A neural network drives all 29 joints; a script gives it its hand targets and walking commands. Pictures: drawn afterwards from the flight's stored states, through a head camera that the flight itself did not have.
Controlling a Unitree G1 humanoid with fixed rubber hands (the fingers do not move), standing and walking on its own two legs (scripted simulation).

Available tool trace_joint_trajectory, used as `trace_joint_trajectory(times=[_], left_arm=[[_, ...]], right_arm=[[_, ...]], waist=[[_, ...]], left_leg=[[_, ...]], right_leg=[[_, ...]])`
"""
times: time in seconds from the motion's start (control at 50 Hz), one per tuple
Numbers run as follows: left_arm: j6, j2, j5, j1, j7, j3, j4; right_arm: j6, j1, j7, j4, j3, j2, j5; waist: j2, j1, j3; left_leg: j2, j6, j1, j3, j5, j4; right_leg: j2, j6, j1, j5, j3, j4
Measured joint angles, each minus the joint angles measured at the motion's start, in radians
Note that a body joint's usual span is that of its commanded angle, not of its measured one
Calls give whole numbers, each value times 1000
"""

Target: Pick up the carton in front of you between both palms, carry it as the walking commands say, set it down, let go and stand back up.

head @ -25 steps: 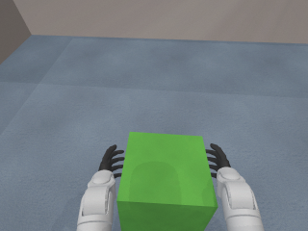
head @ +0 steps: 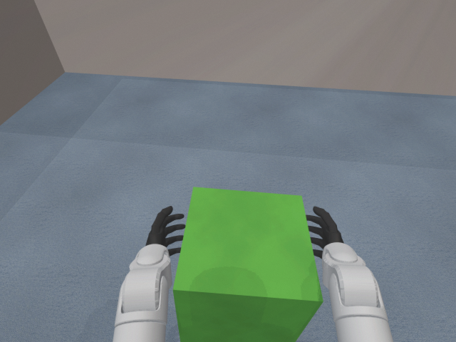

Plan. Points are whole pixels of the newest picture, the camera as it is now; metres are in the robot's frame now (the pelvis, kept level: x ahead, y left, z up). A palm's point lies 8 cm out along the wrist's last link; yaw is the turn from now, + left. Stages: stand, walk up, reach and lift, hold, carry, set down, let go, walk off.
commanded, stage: carry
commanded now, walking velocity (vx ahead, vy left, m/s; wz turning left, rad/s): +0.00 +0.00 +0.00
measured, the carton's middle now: (240, 272) +0.29 +0.00 -0.05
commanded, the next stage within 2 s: hold in 0.84 s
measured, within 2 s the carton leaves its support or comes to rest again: neither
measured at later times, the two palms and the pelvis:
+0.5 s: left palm (142, 269) +0.25 +0.17 +0.04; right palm (327, 268) +0.25 -0.13 +0.04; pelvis -0.04 +0.02 +0.00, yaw +0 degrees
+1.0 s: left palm (144, 276) +0.24 +0.16 +0.04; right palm (332, 275) +0.24 -0.14 +0.04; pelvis -0.05 +0.01 +0.01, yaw -1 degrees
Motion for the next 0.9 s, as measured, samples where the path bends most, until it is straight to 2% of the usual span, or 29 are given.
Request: trace_joint_trajectory(times=[0.24,0.54,0.9], left_arm=[[11,-9,38,-50,-15,31,62],[24,-7,34,-42,-10,23,40],[8,-8,44,-43,-19,31,54]], right_arm=[[-8,-45,11,76,-40,8,-17],[3,-42,15,60,-32,7,-21],[-4,-55,16,78,-40,10,-20]], waist=[[2,-12,-20],[1,3,-11],[3,-5,-2]], left_leg=[[-8,21,-7,5,48,-33],[-17,37,-30,10,85,-53],[-20,43,-17,12,96,-64]], right_leg=[[-5,6,-19,43,2,-9],[-15,10,-61,64,4,9],[-16,7,-54,71,8,11]])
